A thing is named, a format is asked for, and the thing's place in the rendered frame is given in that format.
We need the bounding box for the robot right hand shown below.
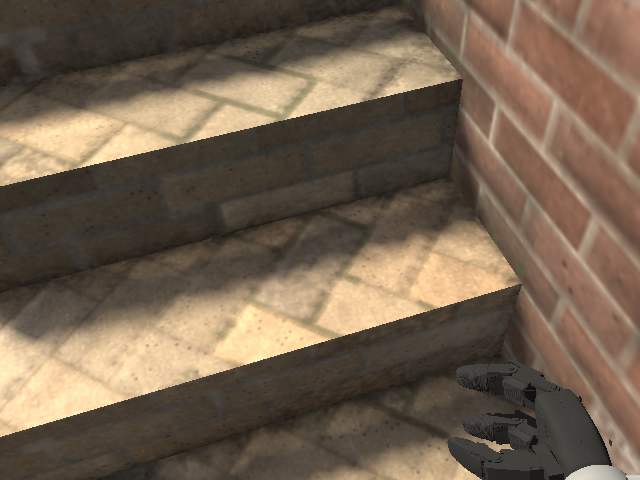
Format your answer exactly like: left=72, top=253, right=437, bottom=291
left=448, top=360, right=612, bottom=480

